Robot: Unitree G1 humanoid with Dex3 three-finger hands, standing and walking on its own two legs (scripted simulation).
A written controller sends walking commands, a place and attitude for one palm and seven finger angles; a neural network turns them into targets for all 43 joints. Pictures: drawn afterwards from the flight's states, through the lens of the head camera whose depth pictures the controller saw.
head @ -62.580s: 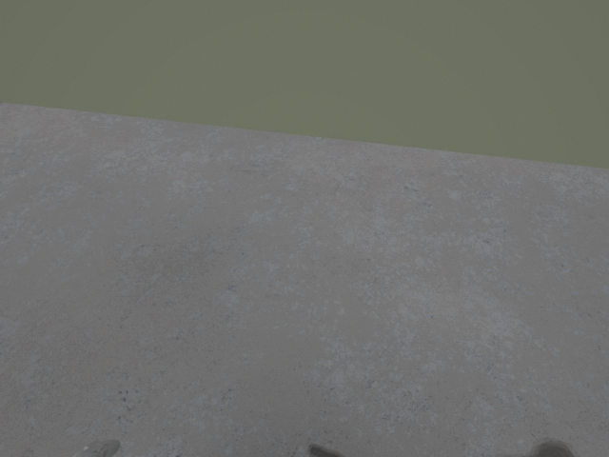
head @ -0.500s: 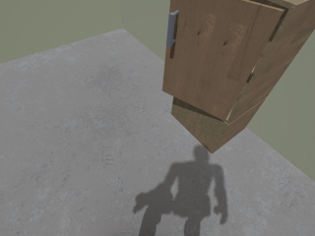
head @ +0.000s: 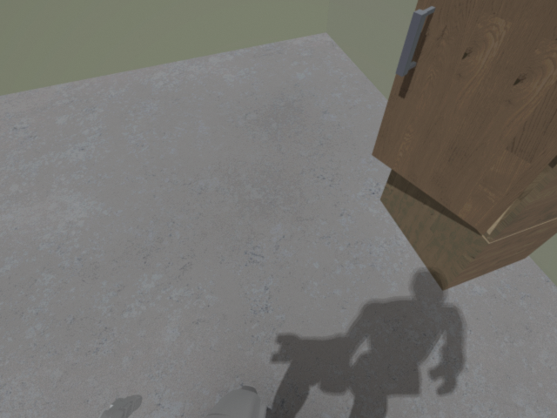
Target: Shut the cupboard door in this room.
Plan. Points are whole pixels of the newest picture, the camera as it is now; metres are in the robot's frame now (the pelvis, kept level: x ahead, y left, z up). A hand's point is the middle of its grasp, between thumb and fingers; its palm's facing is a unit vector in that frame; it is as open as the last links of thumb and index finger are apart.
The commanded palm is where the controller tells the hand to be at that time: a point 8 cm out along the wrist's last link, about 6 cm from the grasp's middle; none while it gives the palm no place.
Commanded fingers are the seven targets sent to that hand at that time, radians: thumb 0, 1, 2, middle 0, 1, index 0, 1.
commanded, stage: walk to a spot facing it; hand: left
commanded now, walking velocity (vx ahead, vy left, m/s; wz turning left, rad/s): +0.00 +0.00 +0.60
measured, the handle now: (415, 42) +0.90 -0.30 +0.05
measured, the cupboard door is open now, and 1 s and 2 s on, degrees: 20 20 20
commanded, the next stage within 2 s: turn to face it in 0.90 s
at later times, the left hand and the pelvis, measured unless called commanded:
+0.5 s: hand out of the picture +0.08 +0.26 -0.15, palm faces +0.30 -0.93 -0.24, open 7.4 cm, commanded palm none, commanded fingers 0.00 0.90 0.90 -0.20 -0.30 -0.20 -0.30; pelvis +0.07 +0.03 +0.01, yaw +17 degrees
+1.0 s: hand out of the picture +0.09 +0.20 -0.17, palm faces +0.65 -0.74 -0.19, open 7.4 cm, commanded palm none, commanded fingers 0.00 0.90 0.90 -0.20 -0.30 -0.20 -0.30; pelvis +0.22 +0.07 +0.00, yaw +38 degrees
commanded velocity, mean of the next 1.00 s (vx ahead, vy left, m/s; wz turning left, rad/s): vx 0.20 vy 0.00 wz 0.54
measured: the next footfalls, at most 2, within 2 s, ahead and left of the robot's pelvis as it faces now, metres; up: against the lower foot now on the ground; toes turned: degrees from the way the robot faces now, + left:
left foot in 0.24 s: +0.04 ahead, +0.15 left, +0.00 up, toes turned +15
right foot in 0.60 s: +0.25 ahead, -0.05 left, +0.00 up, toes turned +17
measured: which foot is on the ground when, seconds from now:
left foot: up 0.00-0.22, down 0.24-0.60, up 0.62-1.00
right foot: down 0.00-0.24, up 0.26-0.58, down 0.60-1.00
